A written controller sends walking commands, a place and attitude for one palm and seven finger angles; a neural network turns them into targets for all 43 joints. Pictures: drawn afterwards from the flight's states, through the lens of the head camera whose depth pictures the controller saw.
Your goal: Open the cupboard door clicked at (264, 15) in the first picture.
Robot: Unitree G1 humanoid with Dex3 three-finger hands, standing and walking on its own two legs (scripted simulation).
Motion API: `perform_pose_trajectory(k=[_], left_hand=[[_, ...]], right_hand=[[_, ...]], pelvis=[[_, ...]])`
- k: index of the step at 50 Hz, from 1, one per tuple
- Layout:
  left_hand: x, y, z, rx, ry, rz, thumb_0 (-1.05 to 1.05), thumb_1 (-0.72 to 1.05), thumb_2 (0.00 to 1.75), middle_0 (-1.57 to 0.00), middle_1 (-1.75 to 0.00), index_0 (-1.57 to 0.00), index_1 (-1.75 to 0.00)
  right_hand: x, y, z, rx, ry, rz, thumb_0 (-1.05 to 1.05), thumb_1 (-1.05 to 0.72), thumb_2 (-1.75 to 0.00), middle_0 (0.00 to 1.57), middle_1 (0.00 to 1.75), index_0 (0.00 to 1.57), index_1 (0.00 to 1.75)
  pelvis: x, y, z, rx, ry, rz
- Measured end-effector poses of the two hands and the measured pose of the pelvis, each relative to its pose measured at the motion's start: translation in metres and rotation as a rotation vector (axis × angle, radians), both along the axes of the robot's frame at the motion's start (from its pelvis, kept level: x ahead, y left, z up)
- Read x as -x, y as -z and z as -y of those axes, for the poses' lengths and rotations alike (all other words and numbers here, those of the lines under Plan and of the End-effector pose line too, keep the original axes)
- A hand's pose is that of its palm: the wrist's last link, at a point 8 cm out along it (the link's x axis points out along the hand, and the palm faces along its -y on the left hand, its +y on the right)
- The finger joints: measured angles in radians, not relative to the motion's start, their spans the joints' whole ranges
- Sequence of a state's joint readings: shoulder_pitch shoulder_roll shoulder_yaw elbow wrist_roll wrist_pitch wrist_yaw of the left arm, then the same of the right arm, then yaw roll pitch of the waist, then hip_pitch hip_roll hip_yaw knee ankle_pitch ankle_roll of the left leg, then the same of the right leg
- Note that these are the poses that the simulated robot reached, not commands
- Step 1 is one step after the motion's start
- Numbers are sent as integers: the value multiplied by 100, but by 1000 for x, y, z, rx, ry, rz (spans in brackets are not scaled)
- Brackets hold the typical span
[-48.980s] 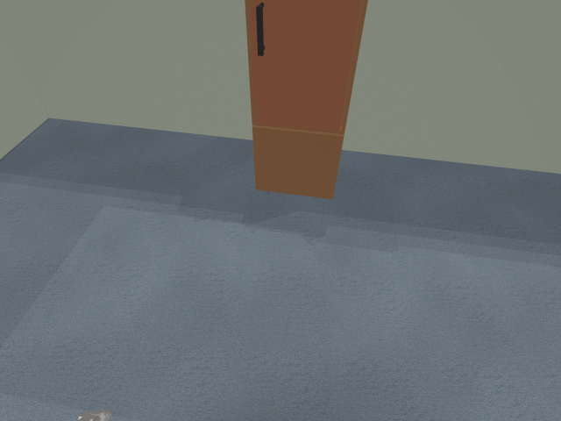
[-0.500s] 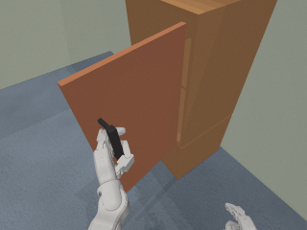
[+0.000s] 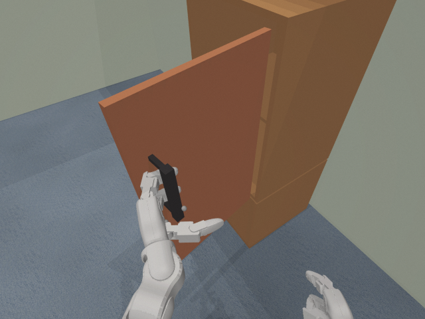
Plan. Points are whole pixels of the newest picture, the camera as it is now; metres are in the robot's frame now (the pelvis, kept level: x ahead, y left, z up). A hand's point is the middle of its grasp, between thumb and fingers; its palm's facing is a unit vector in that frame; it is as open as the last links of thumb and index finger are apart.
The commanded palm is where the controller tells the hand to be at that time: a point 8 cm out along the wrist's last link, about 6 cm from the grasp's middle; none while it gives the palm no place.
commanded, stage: open thumb and fingers to let go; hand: left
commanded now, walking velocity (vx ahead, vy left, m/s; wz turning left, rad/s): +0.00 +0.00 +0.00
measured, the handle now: (167, 189) +0.34 +0.11 +0.08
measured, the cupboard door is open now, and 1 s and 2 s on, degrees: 100 100 100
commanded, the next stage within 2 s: slide the hand sideways off the handle in 0.28 s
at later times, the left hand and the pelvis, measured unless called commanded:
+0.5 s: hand (180, 217) +0.28 +0.08 +0.08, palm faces +0.07 -1.00 -0.06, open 15.9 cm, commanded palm +0.25 +0.12 +0.08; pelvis -0.02 +0.02 +0.00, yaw +0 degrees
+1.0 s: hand (162, 238) +0.24 +0.10 +0.08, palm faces -0.05 -1.00 +0.01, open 16.3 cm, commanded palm +0.21 +0.16 +0.08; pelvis -0.01 +0.03 +0.00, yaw -2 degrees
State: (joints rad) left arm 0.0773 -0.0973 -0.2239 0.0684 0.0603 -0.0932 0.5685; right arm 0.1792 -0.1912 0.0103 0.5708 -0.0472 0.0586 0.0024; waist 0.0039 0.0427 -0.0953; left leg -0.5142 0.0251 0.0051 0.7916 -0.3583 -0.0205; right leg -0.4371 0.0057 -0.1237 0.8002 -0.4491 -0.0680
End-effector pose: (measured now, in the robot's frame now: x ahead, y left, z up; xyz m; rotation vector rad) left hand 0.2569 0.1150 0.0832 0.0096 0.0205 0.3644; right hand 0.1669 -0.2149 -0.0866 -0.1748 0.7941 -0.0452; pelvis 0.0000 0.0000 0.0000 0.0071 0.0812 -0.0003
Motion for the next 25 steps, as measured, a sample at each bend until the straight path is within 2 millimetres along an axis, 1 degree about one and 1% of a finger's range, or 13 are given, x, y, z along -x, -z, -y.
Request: perform_pose_trajectory(k=[6, 16, 20, 22, 25], left_hand=[[0, 0, 0, -4, 13, 1, 0, -44, 33, -27, -102, -28, -101], [0, 0, 3, 0, 48, 3, -1, -49, 31, -22, -60, -24, -59], [-2, 0, 0, 5, 43, 1, -1, -50, 31, -27, -52, -28, -54], [-1, 1, -4, -13, 95, 11, -1, -50, 31, -28, -50, -26, -52], [2, 3, -14, -58, 294, 36, -1, -50, 31, -25, -44, -20, -45]], right_hand=[[9, 1, -5, -1, 9, -10, 1, -91, -90, 20, 30, 20, 30], [18, 3, -13, 3, 14, -23, 1, -91, -90, 20, 30, 20, 30], [18, 3, -16, 8, 11, -25, 1, -91, -90, 20, 30, 20, 30], [19, 3, -17, 7, 3, -30, 1, -91, -90, 20, 30, 20, 30], [22, 2, -17, 8, 1, -23, 1, -91, -90, 20, 30, 20, 30]], pelvis=[[4, 1, -6, 5, 5, 2], [10, 2, -12, 13, 11, 10], [12, 1, -15, 16, 11, 11], [13, 1, -15, 12, 7, 11], [16, 2, -17, 10, 3, 11]])
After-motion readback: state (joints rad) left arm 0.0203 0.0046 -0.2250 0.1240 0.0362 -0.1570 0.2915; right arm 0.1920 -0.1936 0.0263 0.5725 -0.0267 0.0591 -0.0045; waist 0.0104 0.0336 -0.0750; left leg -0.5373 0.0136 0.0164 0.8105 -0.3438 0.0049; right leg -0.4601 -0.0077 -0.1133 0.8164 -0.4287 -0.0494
